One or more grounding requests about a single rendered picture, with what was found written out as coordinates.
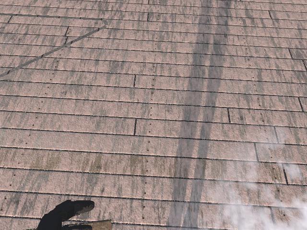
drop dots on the left robot hand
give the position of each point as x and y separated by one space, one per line
64 211

